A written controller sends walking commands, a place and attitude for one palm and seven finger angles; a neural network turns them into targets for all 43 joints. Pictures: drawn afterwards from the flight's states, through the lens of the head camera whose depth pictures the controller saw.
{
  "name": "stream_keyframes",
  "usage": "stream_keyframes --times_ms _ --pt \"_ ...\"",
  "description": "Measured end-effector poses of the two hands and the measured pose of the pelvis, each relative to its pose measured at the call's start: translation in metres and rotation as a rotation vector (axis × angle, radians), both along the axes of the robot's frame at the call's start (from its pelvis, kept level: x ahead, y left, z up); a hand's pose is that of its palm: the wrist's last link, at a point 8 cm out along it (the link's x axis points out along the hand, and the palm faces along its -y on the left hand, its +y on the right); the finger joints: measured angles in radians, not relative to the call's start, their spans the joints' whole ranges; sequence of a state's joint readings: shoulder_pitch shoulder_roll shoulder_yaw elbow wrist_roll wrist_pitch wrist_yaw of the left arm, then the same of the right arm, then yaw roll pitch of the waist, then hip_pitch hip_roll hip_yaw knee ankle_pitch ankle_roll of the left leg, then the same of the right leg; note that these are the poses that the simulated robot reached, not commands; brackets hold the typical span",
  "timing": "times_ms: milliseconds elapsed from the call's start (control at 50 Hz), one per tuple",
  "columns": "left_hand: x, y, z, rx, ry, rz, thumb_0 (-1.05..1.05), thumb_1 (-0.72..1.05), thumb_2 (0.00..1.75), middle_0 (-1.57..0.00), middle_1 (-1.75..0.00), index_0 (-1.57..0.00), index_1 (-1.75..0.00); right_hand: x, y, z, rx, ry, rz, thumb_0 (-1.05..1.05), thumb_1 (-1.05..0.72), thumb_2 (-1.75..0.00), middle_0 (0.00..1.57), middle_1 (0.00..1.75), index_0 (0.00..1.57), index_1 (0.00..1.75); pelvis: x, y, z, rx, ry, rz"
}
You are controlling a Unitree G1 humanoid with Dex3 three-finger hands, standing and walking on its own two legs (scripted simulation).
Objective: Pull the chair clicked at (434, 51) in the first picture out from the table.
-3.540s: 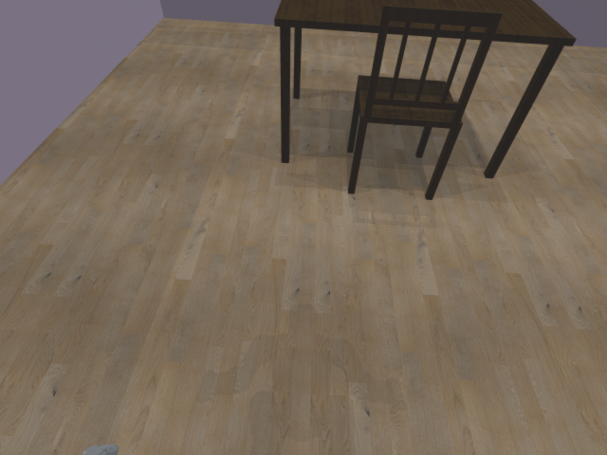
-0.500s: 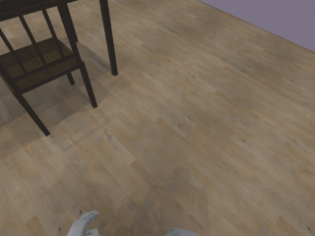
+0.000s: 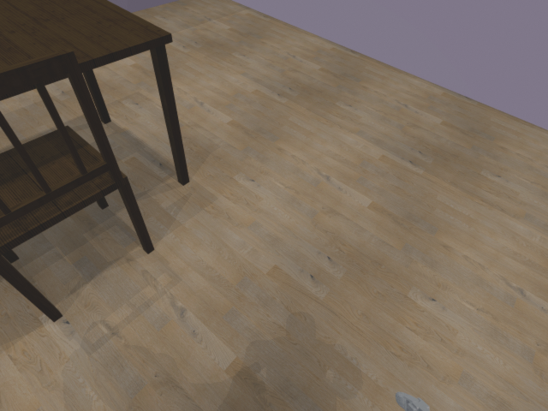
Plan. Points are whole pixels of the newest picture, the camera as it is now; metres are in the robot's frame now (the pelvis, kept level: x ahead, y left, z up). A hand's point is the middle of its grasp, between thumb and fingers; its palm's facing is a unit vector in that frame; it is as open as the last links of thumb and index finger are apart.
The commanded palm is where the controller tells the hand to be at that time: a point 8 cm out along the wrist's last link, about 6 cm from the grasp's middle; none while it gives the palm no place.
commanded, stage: walk to a spot facing it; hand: left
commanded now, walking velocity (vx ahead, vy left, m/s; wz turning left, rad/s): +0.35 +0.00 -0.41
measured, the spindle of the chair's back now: (21, 150) +0.63 +0.68 -0.09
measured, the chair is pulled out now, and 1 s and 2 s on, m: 0.00 0.00 0.00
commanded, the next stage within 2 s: turn to face it in 0.54 s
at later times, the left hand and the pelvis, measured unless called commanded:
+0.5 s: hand (233, 293) +0.35 +0.11 -0.15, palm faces -0.18 -0.95 -0.24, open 7.3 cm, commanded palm none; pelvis +0.21 -0.07 +0.00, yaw -12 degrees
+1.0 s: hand (231, 279) +0.40 +0.12 -0.18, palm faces -0.01 -0.99 -0.16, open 7.3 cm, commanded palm none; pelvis +0.36 -0.05 +0.00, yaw -4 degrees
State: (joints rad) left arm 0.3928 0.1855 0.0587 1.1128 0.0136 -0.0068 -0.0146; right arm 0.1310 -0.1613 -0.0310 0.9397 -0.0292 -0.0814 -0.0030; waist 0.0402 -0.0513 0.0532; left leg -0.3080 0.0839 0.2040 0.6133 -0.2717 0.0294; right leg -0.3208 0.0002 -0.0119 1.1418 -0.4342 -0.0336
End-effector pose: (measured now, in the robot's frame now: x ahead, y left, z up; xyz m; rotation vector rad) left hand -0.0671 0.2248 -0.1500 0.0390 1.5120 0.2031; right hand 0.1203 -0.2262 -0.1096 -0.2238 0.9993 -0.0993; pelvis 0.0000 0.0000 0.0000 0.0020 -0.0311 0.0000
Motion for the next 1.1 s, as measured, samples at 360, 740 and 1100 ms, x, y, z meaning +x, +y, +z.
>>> stream_keyframes --times_ms 360,740,1100 --pt "0.345 -0.024 0.025 0.065 -0.305 -0.336 0.01 0.92 0.9 -0.2 -0.3 -0.2 -0.3 -0.076 -0.018 -0.029 0.09 0.478 -0.385 0.0 -0.92 -0.9 0.2 0.29 0.2 0.3 0.153 -0.03 0.0 0.016 0.019 -0.17" --pt "0.445 -0.084 0.029 0.035 -0.273 -0.317 0.0 0.94 0.89 -0.2 -0.3 -0.21 -0.3 0.172 -0.085 -0.013 0.082 0.208 -0.337 0.01 -0.93 -0.9 0.2 0.29 0.2 0.3 0.295 -0.077 0.016 -0.018 0.022 -0.196" --pt "0.492 -0.043 0.012 0.053 -0.215 -0.113 0.01 0.91 0.89 -0.2 -0.3 -0.2 -0.3 0.303 -0.067 -0.009 0.005 0.215 -0.148 0.0 -0.91 -0.9 0.2 0.29 0.2 0.3 0.372 -0.055 0.008 -0.024 0.028 -0.032"
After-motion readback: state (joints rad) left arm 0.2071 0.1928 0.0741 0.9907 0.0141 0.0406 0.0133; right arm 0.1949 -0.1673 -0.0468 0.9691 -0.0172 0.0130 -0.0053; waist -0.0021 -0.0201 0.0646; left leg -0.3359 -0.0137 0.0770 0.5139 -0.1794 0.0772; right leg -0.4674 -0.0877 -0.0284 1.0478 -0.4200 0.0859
